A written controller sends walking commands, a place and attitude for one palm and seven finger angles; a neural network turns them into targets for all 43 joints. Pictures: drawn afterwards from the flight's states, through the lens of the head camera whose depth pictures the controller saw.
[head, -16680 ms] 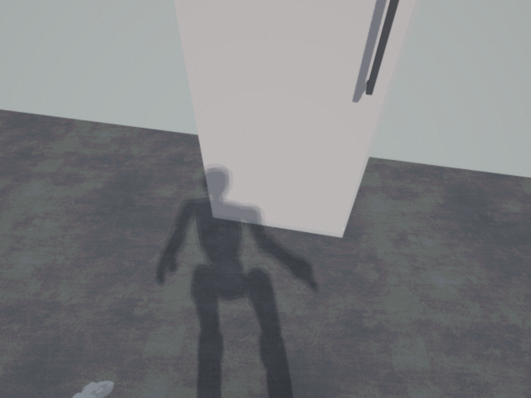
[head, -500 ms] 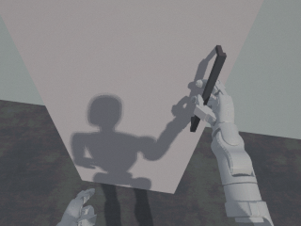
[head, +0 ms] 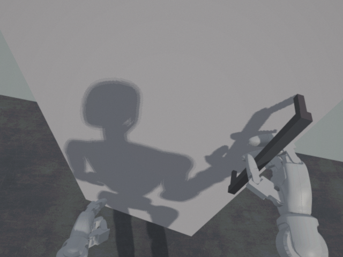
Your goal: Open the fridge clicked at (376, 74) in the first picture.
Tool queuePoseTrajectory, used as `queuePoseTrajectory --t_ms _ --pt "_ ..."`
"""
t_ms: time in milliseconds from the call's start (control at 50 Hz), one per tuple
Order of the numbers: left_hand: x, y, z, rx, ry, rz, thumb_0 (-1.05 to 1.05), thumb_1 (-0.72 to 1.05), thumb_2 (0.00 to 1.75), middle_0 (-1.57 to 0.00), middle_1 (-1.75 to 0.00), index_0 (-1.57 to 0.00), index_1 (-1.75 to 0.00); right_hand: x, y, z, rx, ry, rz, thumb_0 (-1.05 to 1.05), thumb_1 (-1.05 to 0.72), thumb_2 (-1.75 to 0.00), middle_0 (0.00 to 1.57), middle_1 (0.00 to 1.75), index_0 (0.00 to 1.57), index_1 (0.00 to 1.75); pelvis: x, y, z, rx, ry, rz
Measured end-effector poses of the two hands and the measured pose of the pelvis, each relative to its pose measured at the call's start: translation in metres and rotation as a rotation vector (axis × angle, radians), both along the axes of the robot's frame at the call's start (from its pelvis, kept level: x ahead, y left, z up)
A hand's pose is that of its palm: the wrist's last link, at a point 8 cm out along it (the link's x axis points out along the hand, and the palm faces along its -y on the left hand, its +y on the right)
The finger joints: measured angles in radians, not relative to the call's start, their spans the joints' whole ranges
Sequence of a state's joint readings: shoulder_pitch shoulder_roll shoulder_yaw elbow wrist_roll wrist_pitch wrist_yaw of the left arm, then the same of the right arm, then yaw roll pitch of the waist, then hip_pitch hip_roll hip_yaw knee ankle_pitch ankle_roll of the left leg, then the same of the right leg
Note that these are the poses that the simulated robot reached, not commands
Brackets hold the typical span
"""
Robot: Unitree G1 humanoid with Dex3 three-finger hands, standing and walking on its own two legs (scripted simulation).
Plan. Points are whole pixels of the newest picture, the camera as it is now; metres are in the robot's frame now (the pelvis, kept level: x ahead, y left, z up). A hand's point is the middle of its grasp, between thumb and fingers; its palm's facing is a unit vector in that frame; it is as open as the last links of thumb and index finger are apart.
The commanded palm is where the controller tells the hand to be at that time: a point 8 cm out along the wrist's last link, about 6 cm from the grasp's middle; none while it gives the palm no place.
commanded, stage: walk backward, drawing the door open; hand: right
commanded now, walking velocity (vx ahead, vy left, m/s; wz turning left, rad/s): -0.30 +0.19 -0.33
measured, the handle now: (258, 155) +0.30 -0.12 +0.15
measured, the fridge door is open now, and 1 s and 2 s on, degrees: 9 30 65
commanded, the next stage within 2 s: none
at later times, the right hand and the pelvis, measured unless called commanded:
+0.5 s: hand (243, 197) +0.21 -0.08 +0.14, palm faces +0.34 +0.90 -0.29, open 6.2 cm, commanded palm +0.16 -0.12 +0.15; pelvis -0.04 +0.12 -0.02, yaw -7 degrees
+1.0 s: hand out of the picture +0.09 +0.00 +0.15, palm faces +0.47 +0.85 -0.22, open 6.2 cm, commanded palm +0.03 -0.03 +0.15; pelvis -0.14 +0.26 +0.00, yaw -21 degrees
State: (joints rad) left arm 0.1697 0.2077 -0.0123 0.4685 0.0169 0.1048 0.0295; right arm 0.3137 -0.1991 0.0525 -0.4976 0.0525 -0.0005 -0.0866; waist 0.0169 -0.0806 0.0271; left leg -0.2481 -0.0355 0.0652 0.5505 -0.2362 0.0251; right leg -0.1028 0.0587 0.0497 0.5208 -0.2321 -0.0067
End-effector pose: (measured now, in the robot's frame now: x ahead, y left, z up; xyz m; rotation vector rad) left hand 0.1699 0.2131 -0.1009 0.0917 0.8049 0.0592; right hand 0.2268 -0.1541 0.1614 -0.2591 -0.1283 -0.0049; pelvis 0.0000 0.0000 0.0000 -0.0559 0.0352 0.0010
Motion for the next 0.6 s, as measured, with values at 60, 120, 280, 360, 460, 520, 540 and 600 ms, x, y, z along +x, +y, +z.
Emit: queuePoseTrajectory --t_ms 60,120,280,360,460,520,540,600 --pt "0.004 0.002 -0.008 -0.015 0.013 -0.038 0.01 0.91 0.90 -0.20 -0.30 -0.20 -0.30 -0.004 0.003 -0.001 -0.007 -0.016 -0.050 -0.04 -0.66 -0.82 0.44 1.39 0.31 1.39 0.000 0.014 -0.002 -0.017 0.003 -0.036" --pt "0.007 0.007 -0.010 -0.001 0.010 -0.085 0.01 0.91 0.90 -0.20 -0.30 -0.20 -0.30 -0.010 0.007 -0.003 -0.006 -0.048 -0.096 -0.04 -0.66 -0.81 0.45 1.39 0.31 1.39 -0.006 0.028 -0.003 -0.041 0.009 -0.040" --pt "0.006 0.034 -0.007 0.022 0.006 -0.082 0.01 0.91 0.90 -0.20 -0.30 -0.20 -0.30 -0.026 0.016 -0.005 -0.009 -0.073 -0.166 -0.04 -0.67 -0.82 0.45 1.40 0.30 1.40 -0.014 0.057 -0.004 -0.034 -0.019 -0.053" --pt "0.004 0.057 -0.008 0.048 -0.052 -0.055 0.01 0.91 0.90 -0.20 -0.30 -0.20 -0.30 -0.031 0.018 -0.008 -0.024 -0.139 -0.176 -0.05 -0.66 -0.82 0.45 1.40 0.30 1.40 -0.023 0.071 -0.018 0.018 -0.041 -0.032" --pt "-0.010 0.084 -0.009 0.061 -0.057 -0.094 0.01 0.91 0.90 -0.20 -0.30 -0.20 -0.30 -0.044 0.026 -0.007 -0.055 -0.134 -0.256 -0.05 -0.65 -0.81 0.45 1.40 0.30 1.40 -0.039 0.105 -0.016 0.046 -0.053 -0.117" --pt "-0.018 0.102 -0.016 0.050 -0.070 -0.129 0.01 0.91 0.90 -0.20 -0.30 -0.20 -0.30 -0.056 0.034 -0.008 -0.066 -0.160 -0.321 -0.05 -0.65 -0.81 0.45 1.40 0.29 1.40 -0.047 0.134 -0.024 0.049 -0.054 -0.130" --pt "-0.021 0.109 -0.019 0.048 -0.073 -0.138 0.01 0.91 0.90 -0.20 -0.30 -0.20 -0.30 -0.059 0.037 -0.009 -0.073 -0.176 -0.344 -0.06 -0.66 -0.82 0.45 1.40 0.28 1.39 -0.051 0.143 -0.028 0.052 -0.060 -0.125" --pt "-0.034 0.134 -0.023 0.073 -0.037 -0.141 0.01 0.91 0.90 -0.20 -0.30 -0.20 -0.30 -0.072 0.046 -0.009 -0.072 -0.178 -0.389 -0.05 -0.67 -0.82 0.45 1.40 0.27 1.39 -0.064 0.161 -0.025 0.050 -0.060 -0.138"
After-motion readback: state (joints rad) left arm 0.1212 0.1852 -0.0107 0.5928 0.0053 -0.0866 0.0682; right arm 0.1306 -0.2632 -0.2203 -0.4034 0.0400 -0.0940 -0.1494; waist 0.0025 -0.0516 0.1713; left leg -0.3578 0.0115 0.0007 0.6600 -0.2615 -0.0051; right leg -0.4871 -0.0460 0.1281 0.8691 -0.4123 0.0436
